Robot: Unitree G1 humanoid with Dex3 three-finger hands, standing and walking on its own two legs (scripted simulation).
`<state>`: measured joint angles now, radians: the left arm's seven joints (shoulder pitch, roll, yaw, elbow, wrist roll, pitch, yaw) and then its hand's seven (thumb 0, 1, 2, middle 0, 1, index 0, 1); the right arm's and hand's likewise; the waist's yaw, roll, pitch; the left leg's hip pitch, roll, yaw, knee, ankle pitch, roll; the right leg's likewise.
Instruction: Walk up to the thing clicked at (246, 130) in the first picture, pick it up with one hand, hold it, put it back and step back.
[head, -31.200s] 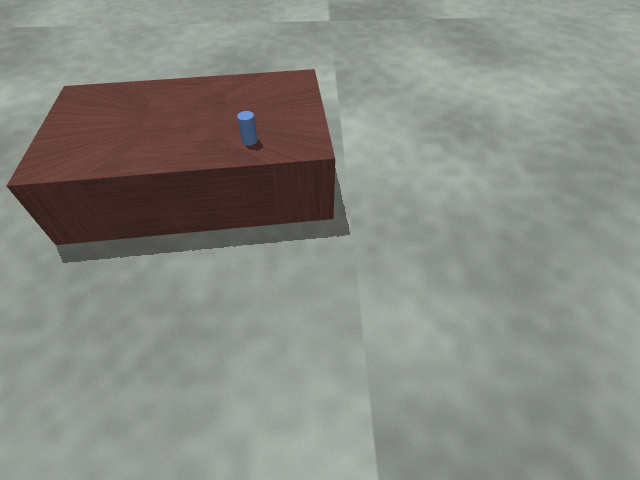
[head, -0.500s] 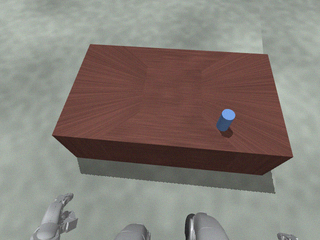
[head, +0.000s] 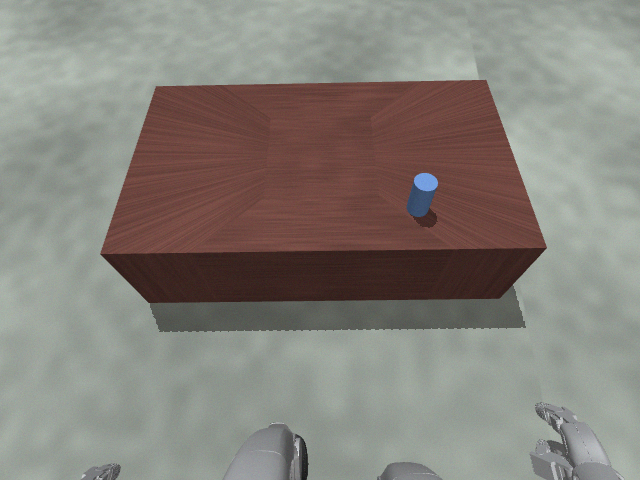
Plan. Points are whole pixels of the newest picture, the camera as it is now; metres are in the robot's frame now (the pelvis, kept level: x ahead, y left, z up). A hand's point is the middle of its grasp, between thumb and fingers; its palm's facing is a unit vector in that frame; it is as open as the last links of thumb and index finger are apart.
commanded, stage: step back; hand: right
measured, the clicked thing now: (421, 195) +0.78 -0.22 -0.37
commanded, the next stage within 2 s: none
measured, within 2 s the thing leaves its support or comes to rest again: neither
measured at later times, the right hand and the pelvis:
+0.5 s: hand out of the picture -0.07 -0.25 -0.11, palm faces -0.08 +0.89 -0.45, open 7.4 cm; pelvis -0.14 +0.02 +0.02, yaw +2 degrees
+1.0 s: hand out of the picture -0.21 -0.30 -0.14, palm faces -0.07 +0.91 -0.41, open 7.4 cm; pelvis -0.30 -0.03 +0.01, yaw +2 degrees
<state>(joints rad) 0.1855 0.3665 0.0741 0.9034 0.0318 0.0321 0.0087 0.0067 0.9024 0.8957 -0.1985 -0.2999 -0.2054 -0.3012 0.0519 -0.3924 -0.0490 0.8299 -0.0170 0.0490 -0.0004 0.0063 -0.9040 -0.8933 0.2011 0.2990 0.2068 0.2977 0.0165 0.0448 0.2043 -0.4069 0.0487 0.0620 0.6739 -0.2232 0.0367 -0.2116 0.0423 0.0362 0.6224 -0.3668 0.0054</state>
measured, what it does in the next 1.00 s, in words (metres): walks backwards: left foot, then right foot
